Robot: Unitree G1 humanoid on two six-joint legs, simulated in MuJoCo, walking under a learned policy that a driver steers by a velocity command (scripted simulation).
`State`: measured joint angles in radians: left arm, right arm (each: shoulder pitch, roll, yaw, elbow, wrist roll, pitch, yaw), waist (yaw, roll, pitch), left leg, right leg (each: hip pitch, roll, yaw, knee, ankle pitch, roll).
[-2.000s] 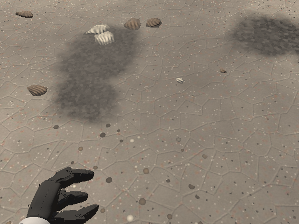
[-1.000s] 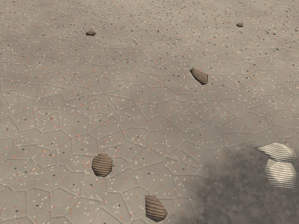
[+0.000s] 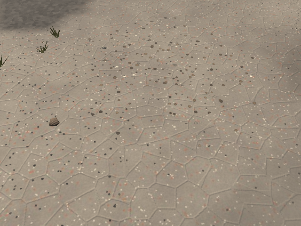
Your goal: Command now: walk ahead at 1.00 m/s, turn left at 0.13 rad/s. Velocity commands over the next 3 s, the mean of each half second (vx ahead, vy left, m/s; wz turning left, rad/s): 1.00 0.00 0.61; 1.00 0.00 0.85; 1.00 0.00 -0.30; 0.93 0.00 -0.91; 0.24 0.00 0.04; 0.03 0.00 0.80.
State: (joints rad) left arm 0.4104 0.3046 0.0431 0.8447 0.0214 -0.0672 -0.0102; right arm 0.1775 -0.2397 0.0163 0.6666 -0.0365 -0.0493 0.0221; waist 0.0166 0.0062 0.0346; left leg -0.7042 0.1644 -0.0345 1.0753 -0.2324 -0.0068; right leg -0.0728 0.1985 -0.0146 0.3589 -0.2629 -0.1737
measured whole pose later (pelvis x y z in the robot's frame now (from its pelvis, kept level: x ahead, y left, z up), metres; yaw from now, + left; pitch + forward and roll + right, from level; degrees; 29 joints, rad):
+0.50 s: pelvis +0.48 +0.12 +0.01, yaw +22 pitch +2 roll +0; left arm 0.02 0.26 -0.05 0.58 0.06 -0.07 -0.03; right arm 0.51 -0.31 -0.07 0.87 0.00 -0.05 0.02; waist -0.09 -0.01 0.02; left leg -0.03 -0.19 -0.16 0.31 -0.28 0.15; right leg -0.72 -0.13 0.09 0.81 -0.09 0.05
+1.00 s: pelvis +0.91 +0.30 -0.01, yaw +47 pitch +2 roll -2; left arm 0.55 0.32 0.04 0.92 0.03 -0.11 0.00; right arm -0.08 -0.32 -0.01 0.58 -0.04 -0.01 0.09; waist 0.10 0.03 0.01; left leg -0.76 0.03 0.06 0.80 -0.04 0.13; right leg 0.21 -0.01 -0.24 0.15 -0.39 0.06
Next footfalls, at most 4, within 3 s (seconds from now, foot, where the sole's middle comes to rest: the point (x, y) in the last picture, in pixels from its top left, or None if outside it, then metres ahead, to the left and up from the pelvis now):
0.22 left None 0.42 0.14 -0.77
0.64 right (134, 148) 0.88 0.11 -0.77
1.08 left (56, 121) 1.04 0.54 -0.77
1.52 right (36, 70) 1.45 0.76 -0.77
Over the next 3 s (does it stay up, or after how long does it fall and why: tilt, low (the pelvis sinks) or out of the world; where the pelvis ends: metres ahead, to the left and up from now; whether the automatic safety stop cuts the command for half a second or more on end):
stays up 1.87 1.03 0.01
